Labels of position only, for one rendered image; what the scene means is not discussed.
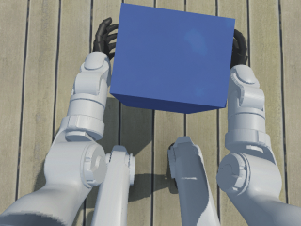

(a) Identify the left robot hand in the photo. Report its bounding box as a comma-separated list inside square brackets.
[92, 17, 119, 60]

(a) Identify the right robot upper arm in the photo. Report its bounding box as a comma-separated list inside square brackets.
[215, 152, 301, 226]

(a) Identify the right robot hand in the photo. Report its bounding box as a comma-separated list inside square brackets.
[230, 29, 248, 69]

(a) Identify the left robot upper arm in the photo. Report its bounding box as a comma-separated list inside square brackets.
[0, 141, 107, 226]

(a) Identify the robot left thigh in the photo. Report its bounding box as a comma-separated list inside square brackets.
[90, 151, 135, 226]

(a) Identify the robot right shin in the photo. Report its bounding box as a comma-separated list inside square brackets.
[173, 136, 204, 164]

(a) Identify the robot right forearm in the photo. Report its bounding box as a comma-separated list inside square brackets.
[225, 64, 282, 184]

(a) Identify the robot left forearm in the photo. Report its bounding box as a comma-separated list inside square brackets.
[44, 51, 112, 176]

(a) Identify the carton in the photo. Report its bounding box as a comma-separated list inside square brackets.
[109, 3, 235, 114]

